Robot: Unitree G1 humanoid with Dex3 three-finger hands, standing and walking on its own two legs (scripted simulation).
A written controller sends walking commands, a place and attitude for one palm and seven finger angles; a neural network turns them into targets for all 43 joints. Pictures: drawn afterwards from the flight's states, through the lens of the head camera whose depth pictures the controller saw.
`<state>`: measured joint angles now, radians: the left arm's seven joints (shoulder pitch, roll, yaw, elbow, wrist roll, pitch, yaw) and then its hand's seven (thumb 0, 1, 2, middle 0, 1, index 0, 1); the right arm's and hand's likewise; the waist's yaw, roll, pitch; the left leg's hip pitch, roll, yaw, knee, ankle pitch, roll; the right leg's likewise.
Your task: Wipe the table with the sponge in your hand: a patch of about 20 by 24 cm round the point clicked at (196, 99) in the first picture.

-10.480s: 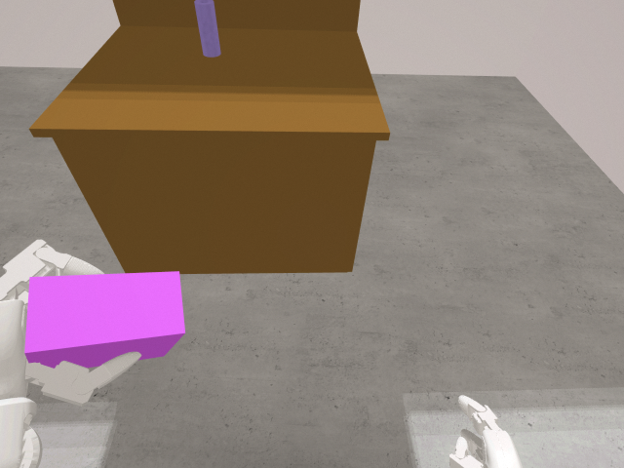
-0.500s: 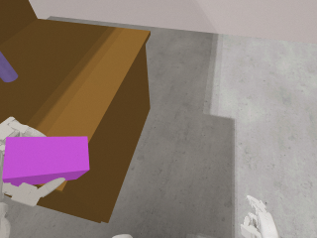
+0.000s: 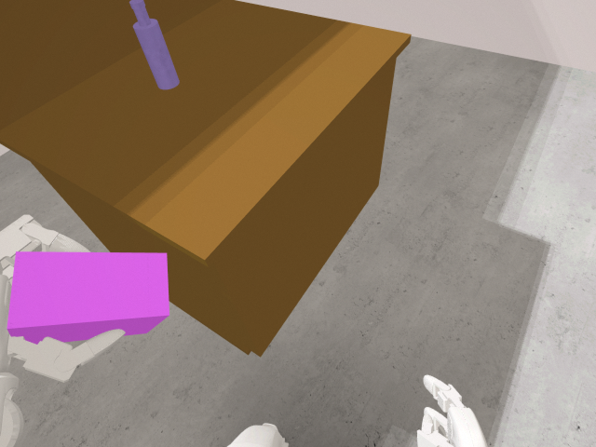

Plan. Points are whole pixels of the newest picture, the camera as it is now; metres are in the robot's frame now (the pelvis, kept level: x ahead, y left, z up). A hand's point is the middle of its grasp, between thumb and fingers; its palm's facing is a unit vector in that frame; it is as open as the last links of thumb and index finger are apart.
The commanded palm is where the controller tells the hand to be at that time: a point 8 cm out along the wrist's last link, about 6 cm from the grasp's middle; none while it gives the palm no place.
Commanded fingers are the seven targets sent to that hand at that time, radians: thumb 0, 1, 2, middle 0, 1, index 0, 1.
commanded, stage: turn to face it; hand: left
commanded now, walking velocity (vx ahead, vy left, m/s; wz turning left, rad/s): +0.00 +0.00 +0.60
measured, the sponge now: (114, 298) +0.23 +0.20 +0.16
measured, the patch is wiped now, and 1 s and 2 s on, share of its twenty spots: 0.00 0.00 0.00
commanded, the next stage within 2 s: take the last steps up to it in 0.88 s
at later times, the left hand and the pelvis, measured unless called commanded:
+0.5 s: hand out of the picture +0.05 +0.27 +0.19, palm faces +0.58 -0.69 -0.43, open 10.3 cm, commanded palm -0.02 +0.30 +0.19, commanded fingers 0.00 0.10 1.30 -1.20 -1.60 -1.20 -1.60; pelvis -0.09 -0.01 +0.01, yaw +18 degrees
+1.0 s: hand out of the picture -0.08 +0.23 +0.18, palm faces +0.73 -0.52 -0.44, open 10.3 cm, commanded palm -0.16 +0.24 +0.19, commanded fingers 0.00 0.10 1.30 -1.20 -1.60 -1.20 -1.60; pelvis -0.16 -0.08 +0.01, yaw +30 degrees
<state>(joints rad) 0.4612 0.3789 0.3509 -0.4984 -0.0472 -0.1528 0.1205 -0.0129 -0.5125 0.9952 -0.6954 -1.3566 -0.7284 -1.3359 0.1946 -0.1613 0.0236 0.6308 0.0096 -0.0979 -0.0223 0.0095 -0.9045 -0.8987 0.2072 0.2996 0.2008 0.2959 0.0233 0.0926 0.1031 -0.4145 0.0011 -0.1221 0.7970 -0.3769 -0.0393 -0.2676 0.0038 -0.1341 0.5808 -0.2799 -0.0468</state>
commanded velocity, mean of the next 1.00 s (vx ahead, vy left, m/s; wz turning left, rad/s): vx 0.01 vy -0.01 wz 0.43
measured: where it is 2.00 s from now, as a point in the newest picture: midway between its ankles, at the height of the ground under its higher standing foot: outside the picture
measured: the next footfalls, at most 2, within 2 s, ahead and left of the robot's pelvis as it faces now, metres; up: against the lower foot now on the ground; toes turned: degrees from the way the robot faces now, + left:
left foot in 0.36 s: -0.09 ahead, +0.13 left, +0.00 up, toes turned +16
right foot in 0.68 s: -0.02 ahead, -0.12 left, +0.00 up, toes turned +19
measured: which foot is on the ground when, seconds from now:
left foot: up 0.00-0.34, down 0.36-0.68, up 0.70-1.00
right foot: down 0.00-0.36, up 0.38-0.66, down 0.68-1.00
